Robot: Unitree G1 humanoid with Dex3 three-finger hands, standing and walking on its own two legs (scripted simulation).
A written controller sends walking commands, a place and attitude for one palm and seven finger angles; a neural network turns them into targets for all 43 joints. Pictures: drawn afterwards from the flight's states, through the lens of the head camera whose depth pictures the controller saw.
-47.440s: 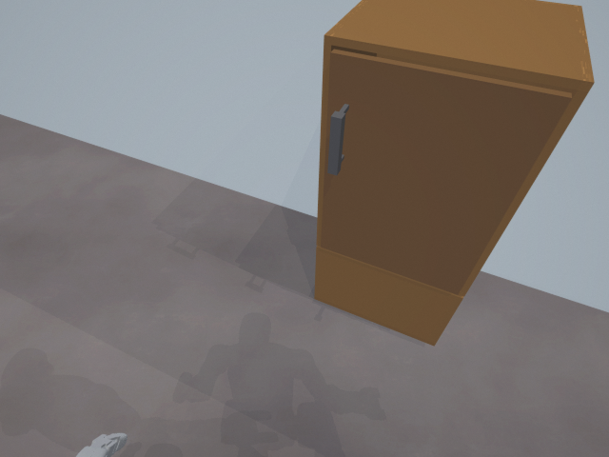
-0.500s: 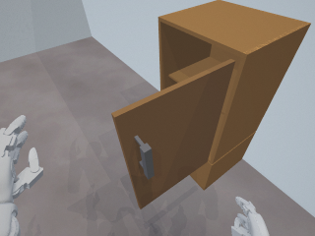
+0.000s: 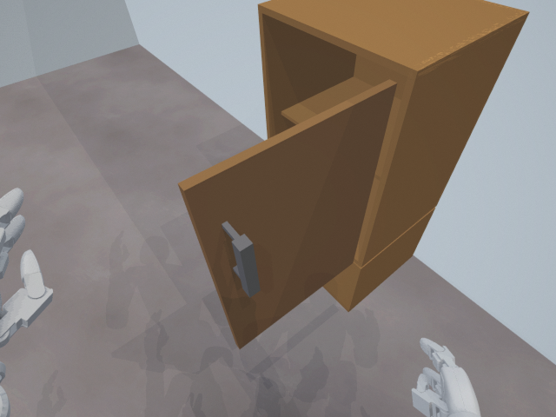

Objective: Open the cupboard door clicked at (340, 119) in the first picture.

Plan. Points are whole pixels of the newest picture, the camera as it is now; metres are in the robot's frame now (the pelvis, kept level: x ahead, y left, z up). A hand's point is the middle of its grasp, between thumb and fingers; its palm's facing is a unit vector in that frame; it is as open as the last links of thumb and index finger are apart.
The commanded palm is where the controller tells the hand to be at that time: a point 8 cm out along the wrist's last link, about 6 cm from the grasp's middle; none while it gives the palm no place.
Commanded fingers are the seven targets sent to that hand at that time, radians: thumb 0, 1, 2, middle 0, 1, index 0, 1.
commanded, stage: step back with the hand held close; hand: left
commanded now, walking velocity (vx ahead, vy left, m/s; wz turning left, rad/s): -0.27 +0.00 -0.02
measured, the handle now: (240, 259) +0.36 +0.10 +0.00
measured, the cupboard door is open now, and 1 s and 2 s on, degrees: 89 89 89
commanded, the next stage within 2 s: stop stepping back and stand still in 1.22 s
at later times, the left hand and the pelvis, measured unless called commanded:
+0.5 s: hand out of the picture +0.12 +0.29 +0.15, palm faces +0.43 -0.76 -0.48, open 7.4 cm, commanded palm +0.06 +0.33 +0.17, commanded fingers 0.00 0.90 0.90 -0.20 -0.30 -0.20 -0.30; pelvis -0.08 +0.02 -0.02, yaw +1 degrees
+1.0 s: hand out of the picture +0.01 +0.30 +0.15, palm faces +0.57 -0.65 -0.50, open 7.4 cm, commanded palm -0.07 +0.33 +0.17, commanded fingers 0.00 0.90 0.90 -0.20 -0.30 -0.20 -0.30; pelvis -0.15 +0.01 -0.04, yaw +11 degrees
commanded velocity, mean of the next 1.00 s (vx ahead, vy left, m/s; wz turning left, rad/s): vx -0.32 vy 0.00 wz -0.06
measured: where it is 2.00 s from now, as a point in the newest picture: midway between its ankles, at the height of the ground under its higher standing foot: outside the picture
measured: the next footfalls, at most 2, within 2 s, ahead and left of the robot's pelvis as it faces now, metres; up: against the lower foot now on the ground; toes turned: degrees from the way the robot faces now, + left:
left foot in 1.16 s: -0.17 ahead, +0.13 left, +0.00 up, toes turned +12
right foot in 1.56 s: -0.35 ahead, -0.12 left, +0.00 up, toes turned -5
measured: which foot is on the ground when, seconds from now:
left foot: down 0.00-0.98, up 1.00-1.00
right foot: down 0.00-1.00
